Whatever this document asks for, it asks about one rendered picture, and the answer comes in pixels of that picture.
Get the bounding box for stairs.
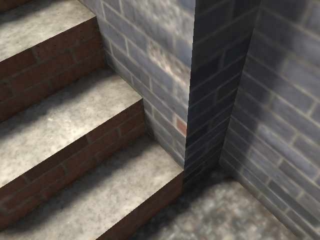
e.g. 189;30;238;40
0;0;184;240

